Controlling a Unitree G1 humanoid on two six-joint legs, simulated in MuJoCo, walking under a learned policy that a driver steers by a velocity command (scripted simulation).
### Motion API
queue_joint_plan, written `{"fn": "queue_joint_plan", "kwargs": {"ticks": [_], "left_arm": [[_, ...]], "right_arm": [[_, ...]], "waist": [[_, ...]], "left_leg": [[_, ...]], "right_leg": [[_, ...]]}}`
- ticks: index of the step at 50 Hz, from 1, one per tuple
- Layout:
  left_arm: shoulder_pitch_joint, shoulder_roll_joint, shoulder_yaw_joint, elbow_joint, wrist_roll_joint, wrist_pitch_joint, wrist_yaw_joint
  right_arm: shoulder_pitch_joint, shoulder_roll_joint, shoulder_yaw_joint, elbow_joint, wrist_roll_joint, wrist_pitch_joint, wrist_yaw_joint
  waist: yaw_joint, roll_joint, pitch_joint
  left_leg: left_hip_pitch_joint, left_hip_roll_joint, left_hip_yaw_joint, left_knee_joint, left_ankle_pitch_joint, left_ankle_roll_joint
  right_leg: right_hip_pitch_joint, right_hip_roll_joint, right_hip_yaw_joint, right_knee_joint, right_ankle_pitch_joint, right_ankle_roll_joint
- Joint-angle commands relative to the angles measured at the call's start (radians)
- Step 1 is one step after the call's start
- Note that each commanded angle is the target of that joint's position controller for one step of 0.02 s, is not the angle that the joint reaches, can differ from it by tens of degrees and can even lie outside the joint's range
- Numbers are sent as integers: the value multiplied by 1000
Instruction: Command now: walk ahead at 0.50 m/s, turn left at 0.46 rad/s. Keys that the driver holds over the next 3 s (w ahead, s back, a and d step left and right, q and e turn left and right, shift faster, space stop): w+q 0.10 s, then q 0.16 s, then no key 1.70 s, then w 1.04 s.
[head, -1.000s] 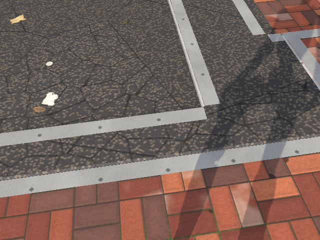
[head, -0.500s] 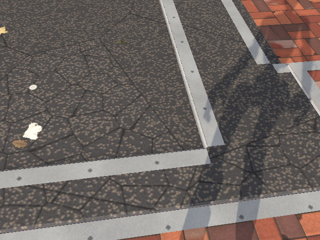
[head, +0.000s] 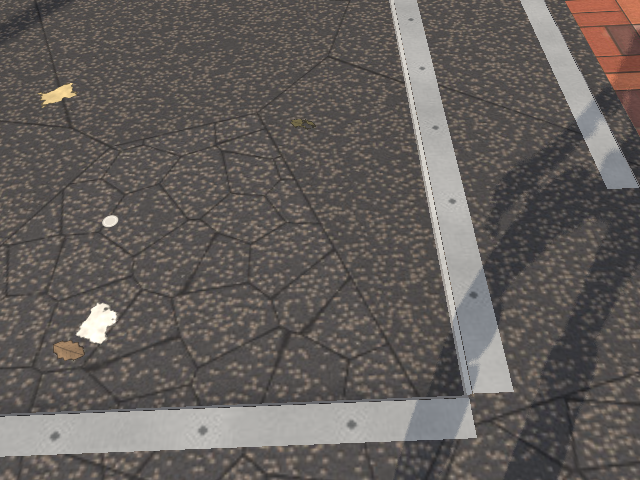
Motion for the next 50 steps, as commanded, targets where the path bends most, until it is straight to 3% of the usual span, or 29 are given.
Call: {"fn": "queue_joint_plan", "kwargs": {"ticks": [1,5,7,10,13,15,16,17,18,19,20,21,22,23,26,31,36,38,39,40,41,44,47,50], "left_arm": [[64,95,21,-18,-11,-31,5],[114,89,21,4,-5,-30,6],[103,93,19,5,-7,-27,9],[139,121,25,17,-11,-18,17],[132,148,36,16,-14,4,30],[129,161,43,12,-15,25,34],[132,159,43,9,-22,32,29],[200,63,23,-32,-15,35,22],[254,63,19,-47,-36,53,23],[188,92,23,-37,-21,64,24],[119,74,18,-49,-20,63,20],[88,74,19,-44,-10,64,21],[94,81,22,-43,6,78,20],[125,78,24,-27,14,96,19],[156,45,19,-6,2,122,17],[70,49,17,-7,1,142,24],[89,35,11,27,-9,132,31],[135,29,4,55,-2,115,34],[150,64,6,58,13,101,36],[83,89,7,56,-2,94,34],[41,37,-8,54,-5,81,26],[47,51,-8,77,-14,62,28],[94,31,-12,106,-14,66,30],[119,23,-16,127,-11,70,30]], "right_arm": [[24,-12,-7,-50,-9,22,16],[-113,-8,-2,-104,-8,27,30],[-173,9,8,-129,-9,22,34],[-233,19,19,-156,-14,18,38],[-170,-15,8,-152,-26,14,34],[-25,-48,-10,-112,-34,-4,22],[63,-90,-25,-86,-45,-22,8],[77,-203,-50,-87,-42,-32,-5],[102,-248,-61,-108,7,-17,-10],[57,-192,-48,-126,25,2,-23],[-28,-121,-27,-133,26,8,-31],[-78,-65,-8,-130,23,10,-35],[-97,-45,0,-126,26,9,-40],[-101,-36,6,-120,18,6,-40],[-98,-63,5,-107,-1,-12,-30],[-98,-61,11,-83,-6,2,-26],[-93,-64,13,-53,-2,28,-35],[-70,-48,18,-31,9,35,-42],[-45,-23,23,-26,13,33,-40],[-26,3,26,-22,31,31,-35],[-52,-5,28,-3,20,28,-32],[-34,-34,22,32,8,19,-28],[-28,-15,30,66,11,14,-33],[-28,-3,36,93,13,13,-39]], "waist": [[-10,-111,-12],[7,-106,32],[5,-101,58],[27,-119,40],[1,-157,-12],[-49,-143,-96],[-101,-67,-153],[-39,131,-258],[-47,164,-443],[-51,13,-380],[-38,12,-237],[-7,-29,-139],[16,-13,-105],[31,-10,-111],[53,-8,-142],[21,65,-102],[18,51,-60],[37,1,-30],[20,-61,-23],[-37,-171,22],[-30,-156,26],[-34,-137,-3],[-13,-74,11],[0,-50,16]], "left_leg": [[-141,60,-28,12,87,-17],[-229,66,-2,-131,220,-34],[-173,44,45,-278,278,-38],[-75,-2,129,-425,308,-16],[11,-58,151,-476,199,28],[169,-107,130,-574,179,69],[324,-74,75,-697,415,98],[602,222,-208,-543,1077,175],[739,402,-504,-614,1212,365],[629,358,-397,-682,1029,343],[487,308,-323,-732,864,313],[373,251,-262,-778,775,257],[296,213,-210,-804,734,224],[245,191,-178,-817,721,203],[212,160,-133,-836,663,180],[182,130,-155,-914,156,139],[158,143,-217,-925,-78,119],[100,118,-209,-909,-139,49],[84,81,-183,-855,-104,4],[149,-17,-83,-834,3,-23],[284,-22,-70,-798,111,-30],[381,14,-96,-789,169,-16],[307,25,-108,-815,145,-14],[286,25,-109,-825,143,-20]], "right_leg": [[84,-283,188,-241,126,-76],[112,-260,75,-254,189,-77],[95,-239,-8,-211,397,-66],[135,-243,-80,-125,610,-52],[213,-260,-96,41,815,-35],[214,-254,-85,290,800,-21],[133,-216,-100,514,578,20],[-145,-112,-88,820,-293,53],[-305,17,81,1051,-506,80],[-329,-41,161,1042,-406,81],[-346,-61,165,995,-345,80],[-327,-87,174,906,-300,81],[-276,-97,177,841,-273,81],[-211,-88,172,805,-253,80],[-144,-63,167,696,-223,76],[-110,-54,161,444,-196,75],[-14,-24,140,211,-184,53],[101,-48,172,-21,-53,27],[119,-145,288,-92,-86,5],[-29,-196,370,-130,-176,-24],[-138,-196,371,-172,-232,-12],[-135,-132,299,-164,-189,32],[-53,-115,273,-123,-119,21],[-25,-112,265,-107,-91,13]]}}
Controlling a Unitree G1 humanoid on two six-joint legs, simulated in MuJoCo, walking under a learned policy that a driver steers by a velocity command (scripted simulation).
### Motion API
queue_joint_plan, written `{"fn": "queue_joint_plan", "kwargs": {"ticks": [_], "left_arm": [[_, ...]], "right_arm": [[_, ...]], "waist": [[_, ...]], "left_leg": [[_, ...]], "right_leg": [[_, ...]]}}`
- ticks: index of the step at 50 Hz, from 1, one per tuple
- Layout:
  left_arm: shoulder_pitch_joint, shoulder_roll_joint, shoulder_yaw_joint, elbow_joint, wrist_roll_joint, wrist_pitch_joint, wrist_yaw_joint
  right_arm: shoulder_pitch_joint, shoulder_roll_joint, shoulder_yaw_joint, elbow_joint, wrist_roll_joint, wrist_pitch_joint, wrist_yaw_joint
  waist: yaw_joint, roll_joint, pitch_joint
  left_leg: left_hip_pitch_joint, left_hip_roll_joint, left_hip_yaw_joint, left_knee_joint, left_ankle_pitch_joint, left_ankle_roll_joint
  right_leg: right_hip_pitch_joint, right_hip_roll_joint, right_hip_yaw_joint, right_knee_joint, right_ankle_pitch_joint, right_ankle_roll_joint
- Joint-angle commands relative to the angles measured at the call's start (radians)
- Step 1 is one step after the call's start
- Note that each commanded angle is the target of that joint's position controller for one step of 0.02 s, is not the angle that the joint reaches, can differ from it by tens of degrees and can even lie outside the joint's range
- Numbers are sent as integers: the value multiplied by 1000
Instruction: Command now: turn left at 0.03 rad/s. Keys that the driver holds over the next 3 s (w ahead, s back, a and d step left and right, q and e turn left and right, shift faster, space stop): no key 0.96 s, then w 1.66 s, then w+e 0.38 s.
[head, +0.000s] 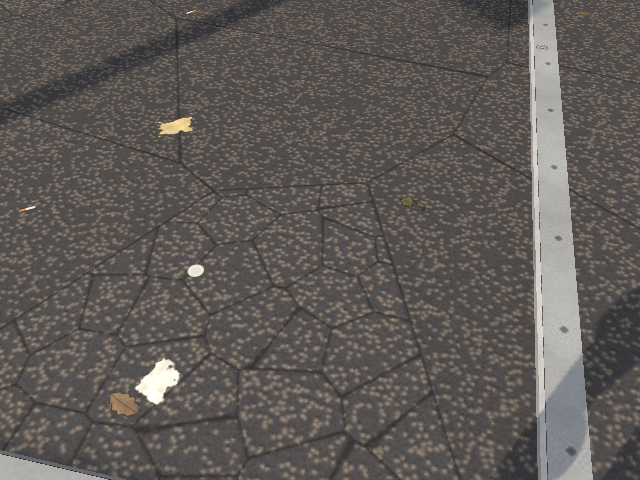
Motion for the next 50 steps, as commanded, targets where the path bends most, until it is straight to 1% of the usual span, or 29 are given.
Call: {"fn": "queue_joint_plan", "kwargs": {"ticks": [1,9,19,30,48,49,50], "left_arm": [[48,89,12,-7,1,-7,3],[56,70,0,31,-1,-7,5],[74,50,-13,67,-2,-6,10],[98,39,-21,89,-2,-7,13],[131,25,-28,101,-2,-10,15],[144,23,-28,104,0,-10,14],[154,37,-21,106,2,-8,14]], "right_arm": [[26,-69,-8,1,1,-9,-7],[60,-54,2,61,2,-8,-17],[84,-34,10,105,2,-5,-24],[94,-16,15,131,3,-2,-28],[113,-2,21,151,4,0,-31],[119,3,22,153,3,1,-30],[112,-3,19,149,1,3,-29]], "waist": [[5,-21,54],[7,-15,54],[6,-24,63],[7,-22,71],[9,-22,80],[13,-24,62],[19,-34,72]], "left_leg": [[54,116,-143,-61,-44,-4],[66,121,-141,-49,-2,-6],[77,125,-136,-33,35,-7],[82,127,-130,-22,53,-9],[79,129,-123,-8,60,-16],[83,119,-117,-7,-3,-14],[63,97,-100,16,-91,-11]], "right_leg": [[-106,-120,125,-107,-20,-39],[-81,-114,116,-96,35,-42],[-68,-111,111,-92,77,-42],[-60,-109,111,-88,102,-44],[-48,-109,111,-89,136,-47],[-40,-102,112,-102,52,-51],[-46,-93,120,-113,-65,-62]]}}
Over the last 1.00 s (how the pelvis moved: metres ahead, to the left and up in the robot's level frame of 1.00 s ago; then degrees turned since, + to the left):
0.22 0.01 0.00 14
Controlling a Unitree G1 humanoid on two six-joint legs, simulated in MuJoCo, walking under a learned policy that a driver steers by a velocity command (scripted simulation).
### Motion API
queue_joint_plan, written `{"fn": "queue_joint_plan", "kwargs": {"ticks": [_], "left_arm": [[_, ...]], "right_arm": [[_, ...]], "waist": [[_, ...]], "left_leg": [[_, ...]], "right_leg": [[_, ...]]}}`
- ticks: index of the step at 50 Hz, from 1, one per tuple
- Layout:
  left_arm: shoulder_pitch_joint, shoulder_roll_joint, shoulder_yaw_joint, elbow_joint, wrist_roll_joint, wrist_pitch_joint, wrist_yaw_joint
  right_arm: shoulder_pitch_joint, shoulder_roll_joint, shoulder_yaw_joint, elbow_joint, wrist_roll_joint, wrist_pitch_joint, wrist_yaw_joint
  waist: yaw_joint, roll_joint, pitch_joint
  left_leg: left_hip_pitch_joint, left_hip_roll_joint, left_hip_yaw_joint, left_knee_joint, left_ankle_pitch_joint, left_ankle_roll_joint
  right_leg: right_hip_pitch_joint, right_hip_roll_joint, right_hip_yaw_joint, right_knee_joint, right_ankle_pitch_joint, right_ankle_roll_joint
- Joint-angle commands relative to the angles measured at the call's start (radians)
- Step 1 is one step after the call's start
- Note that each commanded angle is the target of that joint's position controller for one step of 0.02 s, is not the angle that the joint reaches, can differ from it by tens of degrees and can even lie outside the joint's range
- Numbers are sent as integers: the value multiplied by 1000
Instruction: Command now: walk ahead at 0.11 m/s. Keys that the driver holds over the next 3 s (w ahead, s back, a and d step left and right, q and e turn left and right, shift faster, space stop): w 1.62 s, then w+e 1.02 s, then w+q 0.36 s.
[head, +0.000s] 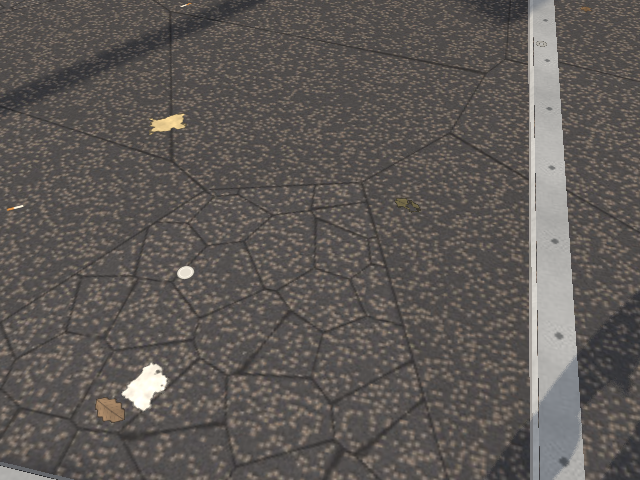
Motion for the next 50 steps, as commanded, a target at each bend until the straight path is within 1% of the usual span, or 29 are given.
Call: {"fn": "queue_joint_plan", "kwargs": {"ticks": [1,3,4,6,9,12,13,15,16,17,18,19,20,21,22,24,26,29,33,38,40,42,43,44,45,46,47,48,50], "left_arm": [[120,106,27,3,2,5,0],[173,148,48,3,2,15,-3],[190,159,56,5,2,16,-3],[218,152,63,9,16,3,-5],[204,158,71,-4,19,-26,-11],[180,170,75,-18,17,-44,-15],[162,176,76,-23,14,-48,-17],[118,180,75,-37,5,-56,-24],[120,162,66,-41,8,-66,-31],[120,84,45,-90,-3,-71,-42],[95,127,62,-115,18,-70,-53],[41,136,66,-136,25,-64,-60],[0,122,63,-142,23,-67,-69],[5,103,63,-139,16,-68,-72],[22,100,65,-136,24,-60,-72],[28,103,69,-137,26,-40,-75],[-53,117,75,-169,21,-27,-79],[-226,105,68,-237,17,-26,-85],[-342,106,67,-277,7,-34,-92],[-430,134,76,-327,11,-45,-85],[-340,160,92,-304,15,-55,-75],[-89,193,112,-217,23,-74,-59],[45,233,127,-181,46,-84,-52],[125,316,142,-169,68,-86,-53],[166,333,149,-165,31,-68,-66],[71,277,138,-176,20,-62,-65],[-15,210,118,-188,16,-68,-64],[-41,173,103,-178,21,-73,-61],[-3,135,84,-147,12,-82,-51]], "right_arm": [[55,-76,-14,-15,-4,2,2],[-1,-73,-20,-54,-21,4,15],[-35,-58,-18,-82,-33,-1,23],[-101,-72,-25,-133,-35,-21,34],[-123,-90,-38,-175,-24,-52,50],[-139,-95,-50,-211,-10,-61,63],[-107,-90,-52,-211,-6,-60,65],[80,-94,-68,-151,0,-64,60],[225,-143,-91,-109,-6,-72,49],[383,-264,-119,-95,-21,-77,36],[389,-253,-113,-72,-14,-60,38],[233,-228,-102,-116,-14,-55,38],[130,-193,-92,-155,-13,-62,43],[83,-177,-84,-169,-11,-71,45],[73,-144,-71,-166,-8,-82,42],[119,-122,-60,-146,-7,-97,34],[164,-134,-57,-131,-6,-105,30],[186,-137,-51,-129,-5,-108,32],[233,-126,-46,-112,-5,-120,28],[247,-159,-63,-95,-13,-118,13],[239,-185,-73,-90,-22,-110,6],[229,-216,-86,-91,-29,-94,7],[222,-191,-81,-103,-20,-93,12],[317,-78,-64,-110,-17,-97,17],[368,-105,-73,-113,43,-104,21],[222,-146,-76,-140,30,-102,14],[93,-151,-74,-174,12,-106,20],[56,-141,-76,-179,-2,-103,29],[84,-100,-70,-175,-36,-68,48]], "waist": [[16,-48,73],[53,-126,163],[65,-146,218],[77,-115,258],[56,-71,210],[35,-99,171],[13,-106,161],[-77,-63,107],[-139,17,33],[-181,269,-66],[-146,284,-62],[-69,138,50],[-45,38,95],[-7,14,105],[19,24,99],[32,49,84],[29,54,101],[3,59,127],[-23,79,117],[-44,35,145],[-6,40,93],[89,29,-41],[136,18,-125],[91,-195,-249],[108,-253,-397],[84,-88,-229],[82,-33,-88],[43,5,-33],[-9,-15,-19]], "left_leg": [[-18,38,-52,33,-138,36],[-219,-20,24,196,-290,39],[-305,-2,53,275,-275,40],[-442,56,27,409,-270,43],[-491,85,14,405,-230,37],[-341,57,51,303,-171,39],[-246,40,72,257,-134,43],[90,-34,119,144,-61,54],[286,12,41,96,-105,74],[438,309,-423,-118,-426,164],[373,406,-741,-276,-548,232],[260,398,-636,-251,-594,219],[157,362,-521,-254,-459,204],[92,315,-409,-264,-311,180],[57,277,-322,-269,-191,162],[64,239,-217,-269,-13,156],[94,227,-165,-281,88,164],[93,192,-91,-292,213,169],[159,192,-44,-251,334,171],[299,231,-51,-199,436,159],[359,235,-40,-52,677,140],[335,189,-4,284,763,116],[122,149,2,527,516,110],[-162,26,48,904,-339,92],[-395,-87,-64,1136,-429,71],[-518,7,-80,1128,-298,74],[-519,40,-68,1050,-188,70],[-470,66,-69,978,-144,67],[-364,94,-58,875,-135,54]], "right_leg": [[-113,-120,143,-115,-185,-51],[-106,-218,300,-209,-500,-127],[-103,-293,377,-250,-552,-168],[-57,-358,439,-279,-447,-216],[47,-331,355,-246,-214,-205],[-12,-290,256,-201,-59,-177],[-66,-277,222,-173,-16,-165],[-231,-211,130,-10,160,-120],[-317,-151,51,206,239,-88],[-505,-20,-75,593,20,-22],[-608,19,6,805,-233,-35],[-659,-68,47,887,-156,-55],[-642,-104,55,865,-50,-58],[-589,-130,56,811,10,-54],[-540,-145,53,758,34,-41],[-515,-139,25,709,66,-23],[-573,-138,1,638,109,-9],[-582,-117,-39,431,200,15],[-535,-103,-40,262,395,-2],[-501,-86,-41,71,383,-45],[-396,-49,-54,54,297,-75],[-135,-7,-88,11,292,-106],[119,-103,-9,92,307,-125],[373,-390,297,223,568,-184],[528,-486,697,46,411,-334],[411,-437,577,-28,248,-285],[241,-388,437,-60,316,-236],[121,-345,342,-80,439,-202],[-7,-292,235,-105,558,-162]]}}
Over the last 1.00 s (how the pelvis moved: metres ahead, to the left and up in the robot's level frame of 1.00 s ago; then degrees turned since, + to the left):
0.04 -0.02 0.00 0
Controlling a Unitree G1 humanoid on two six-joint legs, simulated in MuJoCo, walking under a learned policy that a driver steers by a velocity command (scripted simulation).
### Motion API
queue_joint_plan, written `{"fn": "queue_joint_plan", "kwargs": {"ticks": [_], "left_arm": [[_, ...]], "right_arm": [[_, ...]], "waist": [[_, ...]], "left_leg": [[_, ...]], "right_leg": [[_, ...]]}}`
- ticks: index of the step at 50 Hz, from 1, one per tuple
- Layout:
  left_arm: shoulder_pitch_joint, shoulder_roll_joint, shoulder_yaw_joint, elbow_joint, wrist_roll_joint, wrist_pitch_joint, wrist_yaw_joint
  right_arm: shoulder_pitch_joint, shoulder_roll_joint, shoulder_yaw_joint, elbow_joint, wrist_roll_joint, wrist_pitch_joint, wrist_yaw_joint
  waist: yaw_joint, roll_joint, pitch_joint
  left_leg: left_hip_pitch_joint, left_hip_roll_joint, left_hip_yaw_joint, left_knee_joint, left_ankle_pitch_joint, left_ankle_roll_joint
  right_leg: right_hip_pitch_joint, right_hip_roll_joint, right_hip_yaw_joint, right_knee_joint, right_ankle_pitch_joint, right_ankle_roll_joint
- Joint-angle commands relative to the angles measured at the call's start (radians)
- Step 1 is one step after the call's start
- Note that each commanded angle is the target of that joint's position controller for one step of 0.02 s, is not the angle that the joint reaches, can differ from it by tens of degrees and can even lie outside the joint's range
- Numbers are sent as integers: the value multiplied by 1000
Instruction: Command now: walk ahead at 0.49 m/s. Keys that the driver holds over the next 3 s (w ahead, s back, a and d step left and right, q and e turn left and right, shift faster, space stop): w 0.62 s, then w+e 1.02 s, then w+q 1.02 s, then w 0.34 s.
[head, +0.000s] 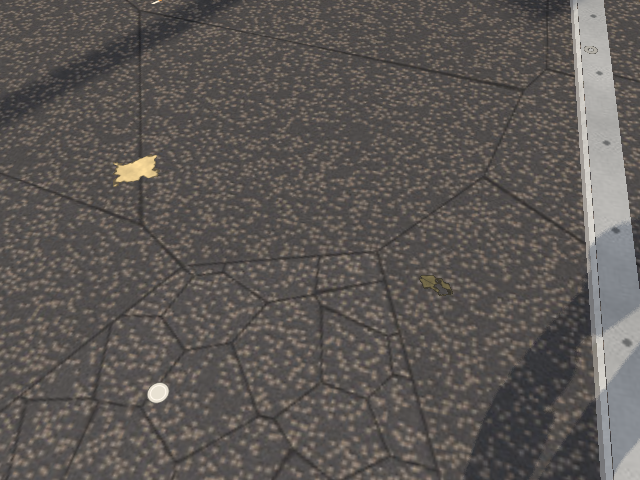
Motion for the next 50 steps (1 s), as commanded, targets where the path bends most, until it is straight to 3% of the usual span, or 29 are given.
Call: {"fn": "queue_joint_plan", "kwargs": {"ticks": [1,2,4,7,9,12,15,17,18,19,20,21,22,23,24,25,27,29,32,36,40,43,44,45,46,47,48,49,50], "left_arm": [[157,43,-7,22,-12,-21,8],[173,64,-4,26,-16,-29,7],[193,70,-9,37,-25,-36,11],[208,54,-21,34,-25,-28,12],[261,58,-25,49,-27,-27,16],[329,65,-26,76,-21,-22,24],[311,82,-24,83,-8,-19,35],[275,103,-18,78,-1,-12,36],[250,101,-18,68,-10,-10,32],[261,63,-26,36,-20,-11,28],[378,14,-23,41,-49,-7,11],[269,86,-9,27,-18,2,16],[176,78,-6,-4,-14,-1,10],[157,53,-7,-5,-15,1,7],[157,36,-7,-5,-2,11,5],[186,7,-13,3,8,25,-1],[170,2,-12,-5,11,41,-9],[85,17,-10,-38,9,50,-14],[-53,27,-11,-85,-2,53,-17],[-174,6,-27,-124,-16,48,-23],[-255,10,-32,-160,-11,41,-25],[-195,32,-20,-156,-2,34,-21],[-118,49,-11,-136,-1,31,-17],[5,68,3,-97,1,25,-14],[151,113,24,-56,16,20,-9],[259,226,59,-59,27,23,3],[211,249,64,-64,0,40,-5],[145,230,59,-65,-22,47,-7],[92,175,46,-74,-24,46,-5]], "right_arm": [[64,-10,-1,-37,-30,27,22],[57,-8,1,-43,-33,37,28],[-47,-19,1,-86,-27,40,36],[-208,-13,17,-142,-14,35,45],[-294,-2,29,-170,-2,31,44],[-365,-24,32,-195,3,24,38],[-312,-56,19,-188,0,12,28],[-103,-89,-3,-121,-2,1,13],[57,-117,-18,-75,-17,-6,4],[198,-210,-43,-56,-38,-7,-2],[153,-225,-52,-59,-17,13,11],[33,-170,-40,-78,12,20,20],[-54,-110,-22,-94,14,16,25],[-81,-64,-9,-88,7,8,25],[-71,-40,1,-74,5,-3,18],[-54,-32,6,-59,4,-11,13],[6,-60,4,-36,4,-28,9],[42,-95,-1,-30,5,-32,9],[101,-97,4,-25,7,-29,9],[167,-88,10,-11,3,-34,4],[211,-88,13,7,-6,-33,-10],[178,-119,7,3,-9,-30,-24],[163,-136,2,-2,-11,-25,-27],[149,-151,-2,-10,-10,-17,-27],[127,-156,-3,-30,-3,-14,-25],[132,-101,9,-91,25,-20,-10],[122,-111,-1,-126,22,-29,2],[30,-131,-4,-155,4,-35,8],[-16,-124,-1,-172,8,-46,11]], "waist": [[-11,-47,-66],[-21,-49,-62],[-24,-62,-16],[4,-73,28],[36,-80,37],[60,-80,37],[15,-87,4],[-75,-94,-97],[-149,-68,-169],[-175,56,-286],[-83,240,-353],[-58,44,-188],[-37,9,-71],[2,-40,-1],[29,-28,11],[50,-3,4],[58,15,-1],[52,24,14],[19,33,28],[-21,56,32],[-40,58,50],[8,79,4],[42,89,-43],[91,88,-110],[161,67,-182],[178,-101,-302],[119,-182,-363],[97,-71,-236],[77,-22,-129]], "left_leg": [[-184,64,-19,-35,41,-9],[-206,66,-4,-49,55,-11],[-254,81,13,-176,173,-26],[-196,61,78,-452,328,-41],[-168,39,110,-599,397,-35],[-185,18,123,-686,402,-5],[-114,-27,126,-725,283,44],[85,-69,123,-778,217,84],[305,-9,61,-830,256,117],[507,237,-227,-849,202,176],[683,421,-702,-996,101,330],[547,371,-604,-1049,-43,288],[400,336,-478,-1091,-41,252],[276,294,-384,-1130,52,212],[207,251,-301,-1143,138,176],[165,221,-241,-1153,196,154],[157,197,-177,-1161,316,150],[176,185,-136,-1185,356,145],[245,164,-79,-1195,455,121],[320,156,20,-1190,558,76],[447,201,81,-1147,672,73],[515,229,131,-988,1051,60],[526,233,145,-867,1174,56],[505,227,160,-696,1176,48],[357,213,181,-468,1009,27],[27,109,217,-74,547,-19],[-236,-73,58,157,-142,-37],[-341,13,-44,150,-55,-22],[-342,50,-36,79,23,-24]], "right_leg": [[177,-306,291,-198,525,-106],[171,-294,263,-204,571,-100],[142,-249,193,-236,595,-66],[90,-185,114,-279,614,-35],[130,-191,107,-286,653,-24],[269,-234,118,-277,708,-28],[375,-258,105,-156,951,-29],[388,-252,96,84,1038,-32],[259,-224,78,294,861,-28],[70,-133,21,633,387,-18],[-272,44,72,939,-325,12],[-384,-42,148,948,-246,-6],[-392,-77,147,894,-164,-4],[-344,-111,144,820,-119,2],[-287,-136,148,757,-97,13],[-233,-144,141,719,-83,28],[-235,-147,115,676,-56,49],[-305,-165,96,609,8,67],[-390,-173,68,471,112,86],[-372,-135,40,286,217,71],[-372,-101,7,173,190,26],[-258,-36,-46,132,61,-32],[-178,0,-63,123,12,-57],[-48,29,-67,75,15,-83],[172,-14,16,22,39,-126],[458,-283,415,-2,-4,-247],[569,-433,843,-143,101,-347],[478,-388,697,-157,62,-310],[343,-358,585,-189,99,-270]]}}
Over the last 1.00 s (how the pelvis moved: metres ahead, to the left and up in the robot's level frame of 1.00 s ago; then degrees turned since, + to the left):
0.48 0.01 -0.05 0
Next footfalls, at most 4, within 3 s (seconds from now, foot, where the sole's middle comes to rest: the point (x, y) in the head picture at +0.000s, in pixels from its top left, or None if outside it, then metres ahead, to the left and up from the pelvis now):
0.36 left None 0.38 0.07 -0.78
0.92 right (382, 373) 0.67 -0.10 -0.78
1.48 left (348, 244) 1.03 -0.04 -0.78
1.96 right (464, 217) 1.11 -0.35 -0.78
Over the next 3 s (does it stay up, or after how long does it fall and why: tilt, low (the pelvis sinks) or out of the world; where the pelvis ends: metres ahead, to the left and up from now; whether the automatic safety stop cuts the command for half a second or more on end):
stays up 1.57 -0.32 -0.01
